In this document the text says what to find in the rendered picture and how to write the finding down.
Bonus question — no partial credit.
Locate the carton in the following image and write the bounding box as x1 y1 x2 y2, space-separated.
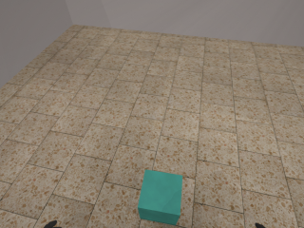
138 169 182 226

